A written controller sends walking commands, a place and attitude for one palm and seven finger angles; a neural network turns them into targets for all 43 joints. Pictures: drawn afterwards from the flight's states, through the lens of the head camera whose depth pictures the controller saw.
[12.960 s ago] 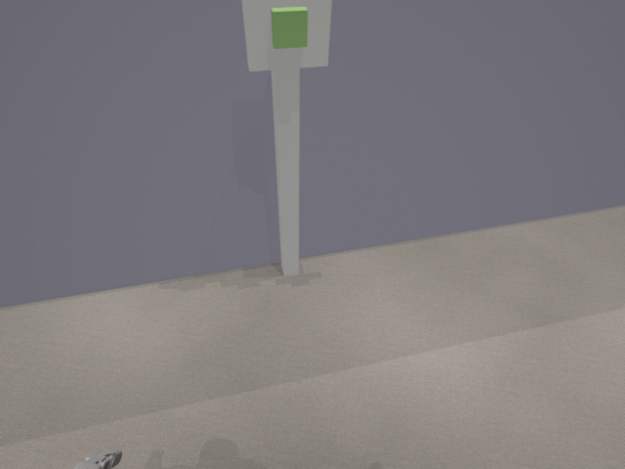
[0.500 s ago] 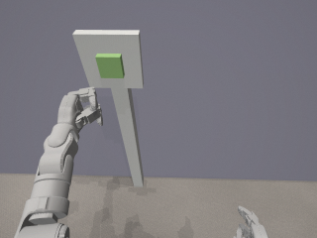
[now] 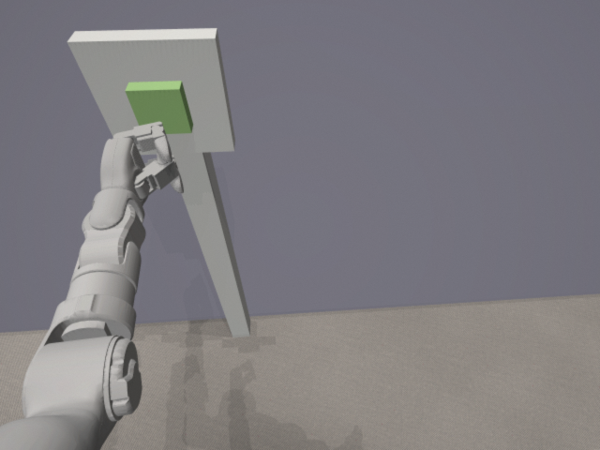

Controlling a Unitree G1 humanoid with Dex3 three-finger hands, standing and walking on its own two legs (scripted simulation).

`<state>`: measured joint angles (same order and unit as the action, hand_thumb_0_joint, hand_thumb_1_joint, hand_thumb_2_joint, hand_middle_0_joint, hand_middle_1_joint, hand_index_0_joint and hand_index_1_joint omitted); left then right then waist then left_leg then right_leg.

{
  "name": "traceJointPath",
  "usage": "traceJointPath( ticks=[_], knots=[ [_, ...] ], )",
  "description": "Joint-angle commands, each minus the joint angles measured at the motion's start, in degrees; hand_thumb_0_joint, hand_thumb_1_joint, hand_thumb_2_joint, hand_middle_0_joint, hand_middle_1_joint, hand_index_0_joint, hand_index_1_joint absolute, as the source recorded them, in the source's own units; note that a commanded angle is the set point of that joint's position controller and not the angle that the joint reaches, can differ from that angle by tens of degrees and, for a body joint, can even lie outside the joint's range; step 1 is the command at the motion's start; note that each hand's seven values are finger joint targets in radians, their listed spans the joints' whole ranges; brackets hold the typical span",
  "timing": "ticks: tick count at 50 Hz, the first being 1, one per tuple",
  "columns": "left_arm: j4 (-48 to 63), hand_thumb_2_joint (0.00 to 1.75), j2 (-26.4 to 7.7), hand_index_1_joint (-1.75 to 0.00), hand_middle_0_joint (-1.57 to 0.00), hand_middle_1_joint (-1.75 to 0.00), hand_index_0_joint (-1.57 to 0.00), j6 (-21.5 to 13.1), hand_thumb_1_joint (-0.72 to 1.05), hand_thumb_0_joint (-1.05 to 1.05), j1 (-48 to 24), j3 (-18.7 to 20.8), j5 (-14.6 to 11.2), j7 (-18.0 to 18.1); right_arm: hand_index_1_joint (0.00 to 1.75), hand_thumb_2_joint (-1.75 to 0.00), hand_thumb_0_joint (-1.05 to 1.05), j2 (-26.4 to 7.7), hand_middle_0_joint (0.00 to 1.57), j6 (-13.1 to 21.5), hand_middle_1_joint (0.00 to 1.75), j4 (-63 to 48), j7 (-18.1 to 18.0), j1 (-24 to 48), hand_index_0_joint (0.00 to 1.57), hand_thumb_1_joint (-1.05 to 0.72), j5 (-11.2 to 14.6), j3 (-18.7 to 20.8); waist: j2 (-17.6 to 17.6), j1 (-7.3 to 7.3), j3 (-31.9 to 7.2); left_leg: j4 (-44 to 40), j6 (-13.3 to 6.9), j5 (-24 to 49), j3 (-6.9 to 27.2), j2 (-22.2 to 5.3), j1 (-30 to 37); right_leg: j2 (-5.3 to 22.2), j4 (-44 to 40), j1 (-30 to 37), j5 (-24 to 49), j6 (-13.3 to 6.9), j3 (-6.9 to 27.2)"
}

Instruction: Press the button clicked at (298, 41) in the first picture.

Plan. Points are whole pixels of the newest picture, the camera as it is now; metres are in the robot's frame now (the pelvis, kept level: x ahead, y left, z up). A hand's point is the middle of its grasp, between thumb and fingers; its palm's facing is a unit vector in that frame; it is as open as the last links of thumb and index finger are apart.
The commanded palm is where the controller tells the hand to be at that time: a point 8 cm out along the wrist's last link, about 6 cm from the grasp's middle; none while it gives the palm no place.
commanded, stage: aim a knuckle at the button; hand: left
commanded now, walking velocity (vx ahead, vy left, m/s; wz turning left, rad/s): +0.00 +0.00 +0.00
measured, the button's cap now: (162, 107) +0.54 +0.20 +0.18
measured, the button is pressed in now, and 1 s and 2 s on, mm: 0 0 11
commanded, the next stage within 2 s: press the button with the knuckle in 0.58 s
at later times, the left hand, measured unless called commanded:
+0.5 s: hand (170, 176) +0.43 +0.17 +0.14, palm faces +0.08 -1.00 +0.01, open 3.1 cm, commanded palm +0.40 +0.22 +0.14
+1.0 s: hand (175, 162) +0.45 +0.17 +0.15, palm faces +0.08 -1.00 +0.01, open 3.1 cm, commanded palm +0.43 +0.22 +0.14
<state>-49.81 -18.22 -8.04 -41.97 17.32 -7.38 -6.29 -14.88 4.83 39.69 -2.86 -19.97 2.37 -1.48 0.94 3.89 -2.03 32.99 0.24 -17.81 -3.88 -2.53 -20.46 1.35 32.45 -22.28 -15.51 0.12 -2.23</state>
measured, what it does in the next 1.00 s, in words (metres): stands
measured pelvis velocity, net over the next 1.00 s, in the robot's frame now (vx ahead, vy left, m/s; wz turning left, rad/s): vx -0.01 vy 0.00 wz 0.01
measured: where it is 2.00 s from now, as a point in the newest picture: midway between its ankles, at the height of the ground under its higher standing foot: outside the picture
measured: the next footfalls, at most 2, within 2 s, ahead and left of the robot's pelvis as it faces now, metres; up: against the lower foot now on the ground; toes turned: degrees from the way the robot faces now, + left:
none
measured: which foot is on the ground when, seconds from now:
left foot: down 0.00-1.00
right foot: down 0.00-1.00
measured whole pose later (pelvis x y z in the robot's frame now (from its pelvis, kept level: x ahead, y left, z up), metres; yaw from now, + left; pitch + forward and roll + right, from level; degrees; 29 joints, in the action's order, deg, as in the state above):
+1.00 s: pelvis -0.01 +0.00 +0.00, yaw +1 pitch +6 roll +0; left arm -55.8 -18.4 -10.6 -46.9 16.5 -6.6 -5.2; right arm -14.7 4.2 39.6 -2.5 -20.4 2.1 -1.8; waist 0.9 4.2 -2.4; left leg 35.2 0.1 -18.1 -3.2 -2.4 -23.1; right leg 1.5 34.0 -24.4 -15.6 0.2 -2.7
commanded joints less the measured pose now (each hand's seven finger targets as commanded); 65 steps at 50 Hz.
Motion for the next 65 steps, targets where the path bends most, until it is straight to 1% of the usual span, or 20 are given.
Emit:
traceJointPath(
  ticks=[1,5,7,10,13,16,21,27,29,33,35,37,39,42,44,47,49,52,61,65],
  knots=[
    [16.6,0.9,-9.7,-1.5,-1.3,-1.5,-1.3,-5.7,0.9,0.0,-22.3,0.1,-1.1,-1.0,0.3,-0.9,0.0,-7.2,0.2,2.0,0.3,-7.9,0.1,-0.2,0.2,-0.9,0.0,3.5,2.1,-1.83,-22.9,-1.8,-1.5,21.6,1.8,2.1,8.8,-2.2,-1.1,10.2,23.1,-1.6,0.3],
    [15.9,0.9,-9.5,-1.5,-1.3,-1.5,-1.3,-4.1,0.9,0.0,-21.7,0.4,-1.6,-0.2,0.3,-0.9,0.0,-7.7,0.2,1.6,0.3,-7.6,0.2,-0.2,0.2,-0.9,0.1,3.7,-0.2,-1.2,-18.5,-2.5,-1.7,17.5,1.7,2.0,6.6,-2.5,-2.2,8.4,19.9,-1.4,0.0],
    [17.4,0.9,-12.2,-1.5,-1.3,-1.5,-1.3,-4.1,0.9,0.0,-21.8,2.4,-1.0,0.9,0.3,-0.9,0.0,-7.9,0.2,1.3,0.3,-7.6,0.0,-0.2,0.2,-0.9,-0.1,3.7,-1.4,-1.64,-18.6,-2.9,-1.8,16.6,1.8,2.0,6.1,-2.5,-2.3,9.3,18.7,-1.4,0.0],
    [21.6,0.9,-10.7,-1.5,-1.3,-1.5,-1.3,-4.8,0.9,0.0,-22.9,1.0,-0.7,1.5,0.3,-0.9,0.0,-7.2,0.2,1.7,0.3,-7.9,0.1,0.3,0.2,-0.9,-0.2,3.7,1.3,-1.57,-21.1,-2.6,-1.7,19.0,1.8,1.8,8.8,-2.4,-2.0,9.9,20.8,-1.5,0.2],
    [19.7,0.9,-11.3,-1.5,-1.3,-1.5,-1.3,-4.3,0.9,0.0,-19.8,2.1,-1.1,1.4,0.3,-0.9,0.0,-7.3,0.2,1.7,0.3,-7.9,-0.1,1.0,0.2,-0.9,-0.1,3.4,-1.1,-1.76,-18.8,-3.0,-1.8,17.0,1.6,1.8,7.1,-2.4,-2.4,10.1,19.9,-1.4,0.2],
    [18.1,0.9,-7.1,-1.5,-1.3,-1.5,-1.3,-3.0,0.9,0.0,-21.4,-2.2,-1.0,0.6,0.3,-0.9,0.0,-7.0,0.2,1.6,0.3,-8.1,-0.2,1.9,0.2,-0.9,0.3,3.0,0.6,-0.81,-15.5,-3.6,-1.6,14.0,1.9,1.9,6.9,-2.3,-3.1,7.4,16.6,-1.5,-0.1],
    [17.0,0.9,-7.5,-1.5,-1.3,-1.5,-1.3,-2.5,0.9,0.0,-22.7,-1.3,-1.5,1.0,0.3,-0.9,0.0,-7.1,0.2,1.8,0.3,-8.2,-0.5,2.2,0.2,-0.9,0.3,2.8,-2.4,-0.85,-16.7,-3.0,-1.7,13.8,2.2,2.0,7.0,-2.2,-3.0,7.6,16.4,-1.4,-0.1],
    [16.7,0.9,-7.1,-1.5,-1.3,-1.5,-1.3,-4.1,0.9,0.0,-26.1,-2.4,-0.5,1.6,0.3,-0.9,0.0,-6.8,0.2,2.0,0.3,-8.4,-0.3,2.7,0.2,-0.9,0.0,2.4,0.5,-0.82,-17.8,-2.5,-1.6,13.0,2.7,2.3,7.3,-2.0,-2.2,6.7,15.1,-1.6,0.1],
    [16.2,0.9,-4.6,-1.5,-1.3,-1.5,-1.3,-4.2,0.9,0.0,-25.6,-4.3,-0.7,1.6,0.3,-0.9,0.0,-6.7,0.2,2.0,0.3,-8.4,-0.1,2.8,0.2,-0.9,0.2,2.5,0.0,-0.5,-18.2,-2.3,-1.4,14.0,3.0,2.1,8.2,-2.1,-1.9,5.9,15.6,-1.7,-0.2],
    [14.6,0.9,-9.2,-1.5,-1.3,-1.5,-1.3,-4.0,0.9,0.0,-25.9,-0.4,-0.6,2.1,0.3,-0.9,0.0,-7.2,0.2,1.8,0.3,-8.3,-0.3,2.4,0.2,-0.9,-0.1,2.5,-1.5,-1.15,-18.8,-2.3,-1.6,13.2,2.6,2.3,6.4,-2.0,-1.8,7.4,15.9,-1.5,0.3],
    [15.5,0.9,-7.4,-1.5,-1.3,-1.5,-1.3,-4.3,0.9,0.0,-27.9,-2.4,-0.3,2.0,0.3,-0.9,0.0,-6.8,0.2,1.8,0.3,-8.3,-0.2,2.7,0.2,-0.9,0.0,2.3,0.2,-0.66,-18.0,-2.4,-1.5,13.2,2.6,2.3,6.5,-1.9,-1.8,6.9,15.9,-1.5,0.1],
    [14.8,0.9,-10.7,-1.5,-1.3,-1.5,-1.3,-5.0,0.9,0.0,-29.0,0.0,-0.1,2.3,0.3,-0.9,0.0,-7.3,0.2,1.7,0.3,-7.8,-0.4,1.8,0.2,-0.9,-0.3,2.5,-2.5,-0.56,-18.5,-2.3,-1.6,13.1,3.1,2.2,5.9,-2.1,-1.8,7.5,15.5,-1.5,0.1],
    [13.9,0.9,-8.0,-1.5,-1.3,-1.5,-1.3,-5.2,0.9,0.0,-31.2,-2.4,-0.1,1.9,0.3,-0.9,0.0,-6.9,0.2,1.8,0.3,-7.6,-0.4,2.0,0.2,-0.9,-0.1,2.4,0.4,0.41,-17.9,-2.1,-1.6,12.5,2.6,2.3,6.4,-2.0,-2.0,6.0,15.4,-1.4,0.3],
    [9.6,0.9,-11.4,-1.5,-1.3,-1.5,-1.3,-5.4,0.9,0.0,-30.9,0.4,-0.1,1.6,0.3,-0.9,0.0,-7.7,0.2,1.6,0.3,-6.9,-0.5,0.2,0.2,-0.9,-0.4,2.6,-2.6,0.09,-18.2,-2.1,-1.7,12.3,2.9,2.2,4.9,-2.2,-1.9,6.8,15.2,-1.4,0.3],
    [9.8,0.9,-9.7,-1.5,-1.3,-1.5,-1.3,-5.9,0.9,0.0,-32.4,-1.2,0.2,1.2,0.3,-0.9,0.0,-7.4,0.2,1.6,0.3,-7.0,-0.4,0.2,0.2,-0.9,-0.3,2.6,1.4,0.39,-19.1,-1.8,-1.6,12.8,2.5,2.5,5.6,-2.1,-1.6,6.0,15.8,-1.5,0.4],
    [5.9,0.9,-12.7,-1.5,-1.3,-1.5,-1.3,-6.5,0.9,0.0,-32.8,1.3,0.2,0.9,0.3,-0.9,0.0,-8.1,0.2,1.5,0.3,-6.1,-0.4,-1.7,0.2,-0.9,-0.6,2.8,-1.7,0.56,-19.1,-1.4,-1.7,12.7,2.9,2.3,4.3,-2.3,-1.5,6.1,15.6,-1.4,0.4],
    [5.5,0.9,-10.5,-1.5,-1.3,-1.5,-1.3,-6.9,0.9,0.0,-34.9,-0.8,0.4,0.5,0.3,-0.9,0.0,-7.8,0.2,1.4,0.3,-6.1,-0.2,-1.9,0.2,-0.9,-0.6,2.8,0.3,1.34,-19.0,-1.4,-1.6,12.3,2.8,2.4,4.5,-2.2,-1.3,4.8,15.2,-1.4,0.3],
    [2.6,0.9,-14.5,-1.5,-1.3,-1.5,-1.3,-7.7,0.9,0.0,-35.5,2.4,0.7,0.6,0.3,-0.9,0.0,-8.5,0.2,1.2,0.3,-5.4,-0.2,-3.5,0.2,-0.9,-0.9,3.1,-1.4,1.29,-19.2,-1.0,-1.7,11.9,2.9,2.3,3.2,-2.4,-1.2,4.8,14.6,-1.4,0.4],
    [-0.2,0.9,-14.2,-1.5,-1.3,-1.5,-1.3,-9.1,0.9,0.0,-41.1,1.1,1.8,0.4,0.3,-0.9,0.0,-8.7,0.2,0.6,0.3,-4.7,0.2,-5.5,0.2,-0.9,-1.2,3.3,1.7,3.14,-19.8,0.1,-1.7,11.9,2.8,2.1,3.2,-2.5,-0.6,1.7,14.6,-1.1,0.6],
    [-1.6,0.9,-16.4,-1.5,-1.3,-1.5,-1.3,-9.6,0.9,0.0,-41.4,3.4,2.0,0.9,0.3,-0.9,0.0,-9.0,0.2,0.4,0.3,-4.7,0.5,-6.9,0.2,-0.9,-1.6,3.5,0.4,2.72,-22.5,0.6,-1.7,13.6,3.0,2.1,3.1,-2.7,0.1,2.8,16.4,-1.1,0.6]
  ],
)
